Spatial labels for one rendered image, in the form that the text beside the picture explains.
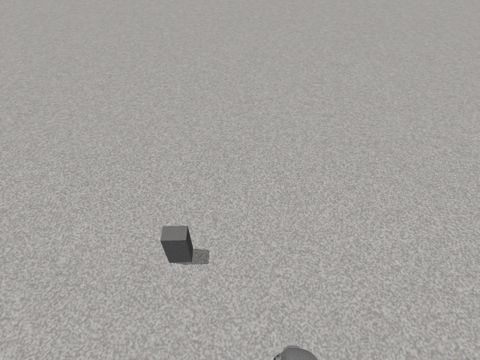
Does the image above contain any carton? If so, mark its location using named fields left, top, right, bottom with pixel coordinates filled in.
left=160, top=226, right=193, bottom=263

